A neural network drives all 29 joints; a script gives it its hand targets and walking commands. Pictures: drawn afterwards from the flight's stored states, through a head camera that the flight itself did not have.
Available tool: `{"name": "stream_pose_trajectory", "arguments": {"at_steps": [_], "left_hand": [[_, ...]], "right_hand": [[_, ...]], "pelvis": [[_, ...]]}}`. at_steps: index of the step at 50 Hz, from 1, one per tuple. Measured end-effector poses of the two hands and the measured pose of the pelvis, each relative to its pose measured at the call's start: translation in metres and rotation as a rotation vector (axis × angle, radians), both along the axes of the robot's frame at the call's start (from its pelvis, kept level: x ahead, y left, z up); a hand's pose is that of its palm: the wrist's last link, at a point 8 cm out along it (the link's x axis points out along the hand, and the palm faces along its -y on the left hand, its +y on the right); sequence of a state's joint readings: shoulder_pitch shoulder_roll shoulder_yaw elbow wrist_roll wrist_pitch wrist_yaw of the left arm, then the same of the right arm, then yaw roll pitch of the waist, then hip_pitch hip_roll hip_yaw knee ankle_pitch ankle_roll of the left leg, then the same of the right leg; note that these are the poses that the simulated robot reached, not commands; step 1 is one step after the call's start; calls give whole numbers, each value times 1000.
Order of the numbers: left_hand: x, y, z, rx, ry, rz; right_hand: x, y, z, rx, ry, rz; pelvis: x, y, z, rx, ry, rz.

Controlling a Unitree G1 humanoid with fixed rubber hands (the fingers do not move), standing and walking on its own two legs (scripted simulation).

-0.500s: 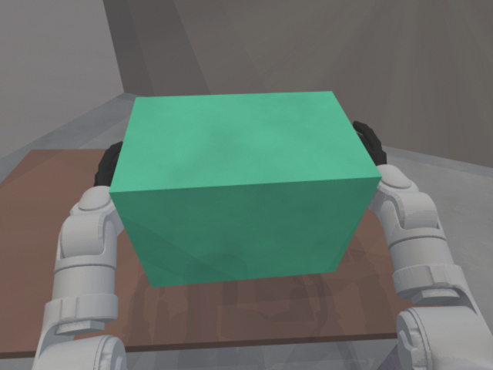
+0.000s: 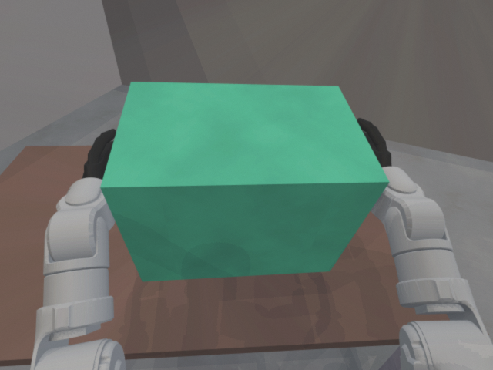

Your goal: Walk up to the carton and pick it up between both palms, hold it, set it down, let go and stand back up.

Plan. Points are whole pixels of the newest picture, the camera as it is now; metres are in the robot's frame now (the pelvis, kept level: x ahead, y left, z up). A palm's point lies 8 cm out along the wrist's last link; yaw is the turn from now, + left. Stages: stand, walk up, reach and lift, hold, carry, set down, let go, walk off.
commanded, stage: hold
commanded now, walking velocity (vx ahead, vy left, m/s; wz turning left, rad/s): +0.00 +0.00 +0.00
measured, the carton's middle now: (239, 185) +0.38 +0.00 +0.16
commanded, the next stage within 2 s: none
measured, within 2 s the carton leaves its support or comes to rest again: neither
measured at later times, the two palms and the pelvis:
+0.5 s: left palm (102, 204) +0.33 +0.20 +0.17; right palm (382, 179) +0.34 -0.21 +0.20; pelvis -0.03 +0.00 +0.00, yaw +0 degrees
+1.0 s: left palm (100, 178) +0.36 +0.20 +0.19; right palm (373, 167) +0.37 -0.21 +0.20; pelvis +0.00 +0.00 +0.00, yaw +0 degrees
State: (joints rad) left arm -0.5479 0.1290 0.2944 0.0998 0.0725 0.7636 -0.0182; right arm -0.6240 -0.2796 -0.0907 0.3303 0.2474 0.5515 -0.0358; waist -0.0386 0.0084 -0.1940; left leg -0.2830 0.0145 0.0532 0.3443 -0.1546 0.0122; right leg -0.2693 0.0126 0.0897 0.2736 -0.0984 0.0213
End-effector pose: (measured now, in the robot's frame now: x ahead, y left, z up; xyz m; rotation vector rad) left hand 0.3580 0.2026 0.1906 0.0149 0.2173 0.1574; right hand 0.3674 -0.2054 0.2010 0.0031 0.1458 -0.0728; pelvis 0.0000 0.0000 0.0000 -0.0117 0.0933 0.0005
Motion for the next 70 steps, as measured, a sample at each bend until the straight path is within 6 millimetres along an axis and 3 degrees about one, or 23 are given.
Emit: {"name": "stream_pose_trajectory", "arguments": {"at_steps": [10,20,29,38,47,55,65,70], "left_hand": [[-17,-2,1,4,-10,-8],[-27,-3,-25,-8,62,-14],[-16,-6,-13,-23,6,2],[2,-5,-19,-18,46,3],[7,-1,7,-4,-39,5],[-1,0,-4,18,16,-7],[-22,-2,0,20,-13,-10],[-28,-3,-18,16,41,-16]], "right_hand": [[-19,-2,4,1,-12,-5],[-27,-2,-7,-8,56,-11],[-16,-4,7,7,0,-9],[3,-4,-6,12,40,-6],[6,-1,4,25,-43,-5],[-2,0,-8,25,10,-4],[-24,-2,-1,22,-20,-7],[-29,-2,-8,20,29,-11]], "pelvis": [[-15,-1,-1,1,-21,1],[-28,-1,-1,2,-38,1],[-24,-1,-1,2,-32,1],[-9,-1,0,1,-12,1],[3,0,0,0,3,0],[0,0,0,0,-10,1],[-17,-1,0,1,-33,1],[-26,-1,-1,2,-45,2]]}}
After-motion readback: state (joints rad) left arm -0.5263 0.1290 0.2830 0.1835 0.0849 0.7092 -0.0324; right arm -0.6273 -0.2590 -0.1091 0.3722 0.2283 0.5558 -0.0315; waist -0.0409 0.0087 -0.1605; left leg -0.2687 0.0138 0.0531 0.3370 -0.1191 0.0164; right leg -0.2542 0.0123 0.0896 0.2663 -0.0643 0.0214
